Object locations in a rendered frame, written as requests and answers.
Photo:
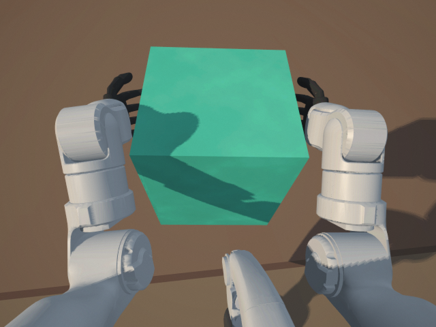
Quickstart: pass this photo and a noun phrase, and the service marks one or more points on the carton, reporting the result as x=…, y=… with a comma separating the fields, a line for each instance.
x=218, y=138

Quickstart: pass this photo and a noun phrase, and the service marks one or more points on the right robot shin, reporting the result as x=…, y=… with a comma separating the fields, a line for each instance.
x=233, y=306

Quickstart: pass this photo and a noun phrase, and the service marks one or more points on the robot right hand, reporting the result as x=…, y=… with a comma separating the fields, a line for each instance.
x=315, y=90

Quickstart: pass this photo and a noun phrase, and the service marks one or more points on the right robot upper arm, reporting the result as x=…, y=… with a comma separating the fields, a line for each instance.
x=353, y=270

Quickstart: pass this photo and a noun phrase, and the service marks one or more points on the left robot forearm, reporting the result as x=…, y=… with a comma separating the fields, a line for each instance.
x=90, y=139

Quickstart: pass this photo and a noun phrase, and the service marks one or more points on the left robot upper arm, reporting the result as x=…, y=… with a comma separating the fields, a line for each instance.
x=106, y=270

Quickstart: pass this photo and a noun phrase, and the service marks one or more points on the right robot thigh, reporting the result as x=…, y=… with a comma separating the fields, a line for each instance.
x=259, y=302

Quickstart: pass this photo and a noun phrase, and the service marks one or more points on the right robot forearm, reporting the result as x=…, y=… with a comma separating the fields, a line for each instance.
x=352, y=142

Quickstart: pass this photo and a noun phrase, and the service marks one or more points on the robot left hand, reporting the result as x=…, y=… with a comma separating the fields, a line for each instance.
x=115, y=87

